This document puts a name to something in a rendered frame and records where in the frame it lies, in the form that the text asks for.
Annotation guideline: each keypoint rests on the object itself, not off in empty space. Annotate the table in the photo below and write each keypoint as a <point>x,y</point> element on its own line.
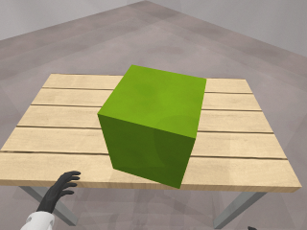
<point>235,148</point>

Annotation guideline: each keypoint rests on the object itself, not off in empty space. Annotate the left robot hand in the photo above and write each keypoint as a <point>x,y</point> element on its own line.
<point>49,201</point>

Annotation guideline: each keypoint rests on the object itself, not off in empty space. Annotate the carton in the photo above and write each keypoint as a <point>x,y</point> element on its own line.
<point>150,123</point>

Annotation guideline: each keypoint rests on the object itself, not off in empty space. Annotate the left robot forearm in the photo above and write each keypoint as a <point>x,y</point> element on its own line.
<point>39,221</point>

